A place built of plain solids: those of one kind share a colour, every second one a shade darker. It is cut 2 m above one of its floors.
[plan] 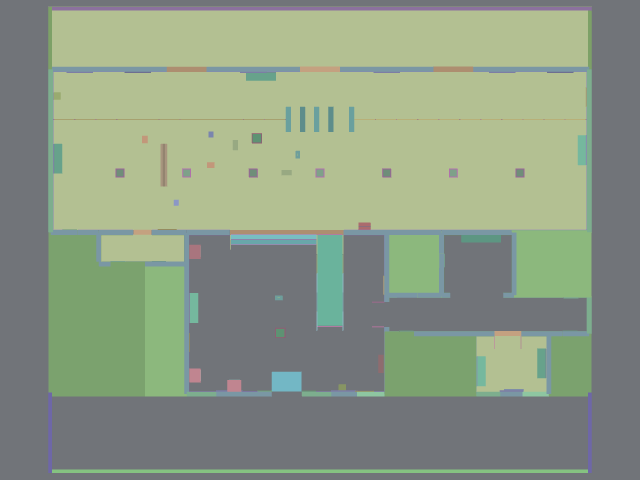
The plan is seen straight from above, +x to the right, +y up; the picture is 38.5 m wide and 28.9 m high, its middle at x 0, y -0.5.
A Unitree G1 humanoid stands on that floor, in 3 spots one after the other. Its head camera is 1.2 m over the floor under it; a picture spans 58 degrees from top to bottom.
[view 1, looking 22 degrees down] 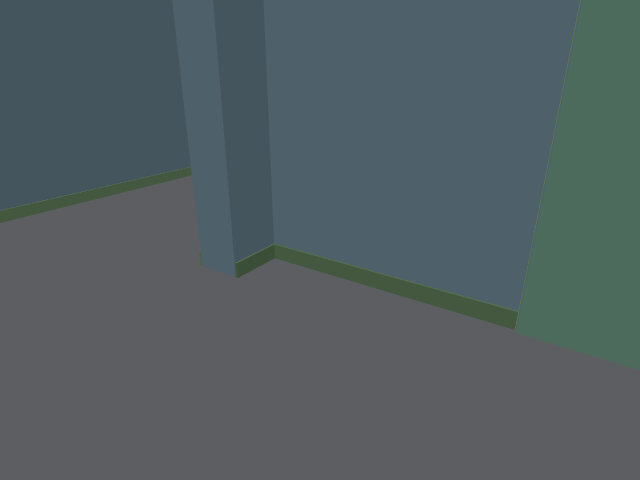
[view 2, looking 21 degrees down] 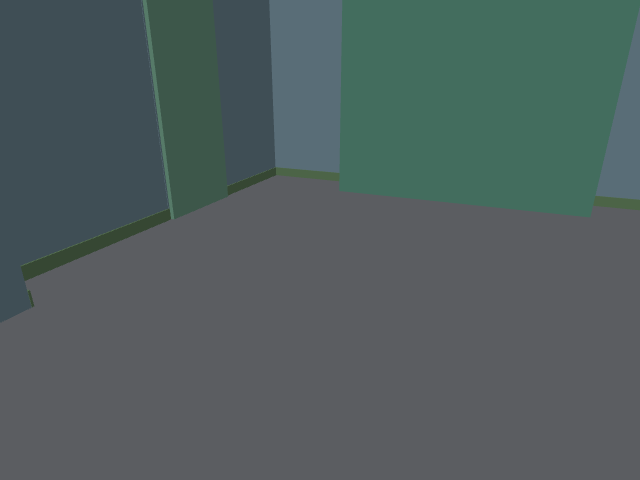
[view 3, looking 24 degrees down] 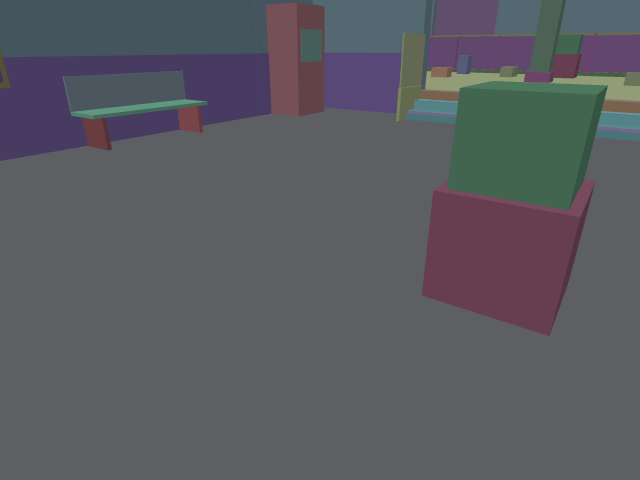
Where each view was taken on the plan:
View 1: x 9.51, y -1.94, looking -146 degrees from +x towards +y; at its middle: wall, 2.65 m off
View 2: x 10.11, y -4.99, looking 113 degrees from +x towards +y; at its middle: ground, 3.35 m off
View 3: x -2.01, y -8.33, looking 125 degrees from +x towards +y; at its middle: ground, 2.95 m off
